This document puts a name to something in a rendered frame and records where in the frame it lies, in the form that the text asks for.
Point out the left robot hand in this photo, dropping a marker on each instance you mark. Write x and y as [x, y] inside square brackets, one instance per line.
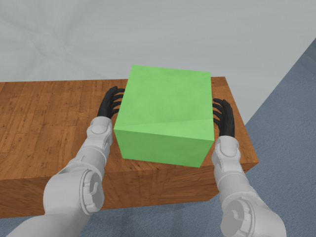
[107, 105]

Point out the carton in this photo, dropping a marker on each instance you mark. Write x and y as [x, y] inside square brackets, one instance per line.
[166, 116]

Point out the left robot upper arm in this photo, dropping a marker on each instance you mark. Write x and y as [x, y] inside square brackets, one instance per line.
[70, 199]

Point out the right robot hand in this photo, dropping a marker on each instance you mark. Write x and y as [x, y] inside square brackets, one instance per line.
[226, 124]

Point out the pedestal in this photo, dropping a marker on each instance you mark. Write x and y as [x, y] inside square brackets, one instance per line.
[43, 125]

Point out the robot left forearm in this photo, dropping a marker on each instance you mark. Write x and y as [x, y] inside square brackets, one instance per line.
[94, 152]

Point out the right robot upper arm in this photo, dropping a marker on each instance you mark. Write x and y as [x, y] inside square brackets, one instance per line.
[242, 218]

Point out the robot right forearm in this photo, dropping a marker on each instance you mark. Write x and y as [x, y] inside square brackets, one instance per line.
[231, 180]

